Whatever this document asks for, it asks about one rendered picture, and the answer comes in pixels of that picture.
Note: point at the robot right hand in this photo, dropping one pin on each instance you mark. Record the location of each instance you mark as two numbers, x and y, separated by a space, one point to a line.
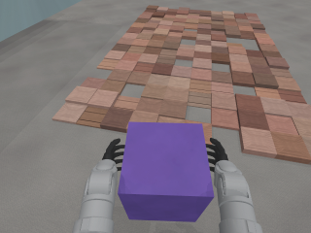
219 153

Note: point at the right robot forearm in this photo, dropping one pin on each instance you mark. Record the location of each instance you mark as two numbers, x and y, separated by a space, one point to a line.
234 199

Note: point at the carton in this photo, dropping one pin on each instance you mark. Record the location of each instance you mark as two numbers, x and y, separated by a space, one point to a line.
165 172

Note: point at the left robot forearm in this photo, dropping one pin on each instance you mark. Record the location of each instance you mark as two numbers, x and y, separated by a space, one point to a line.
97 207

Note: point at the robot left hand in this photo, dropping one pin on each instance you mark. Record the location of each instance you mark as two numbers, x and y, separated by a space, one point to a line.
111 154

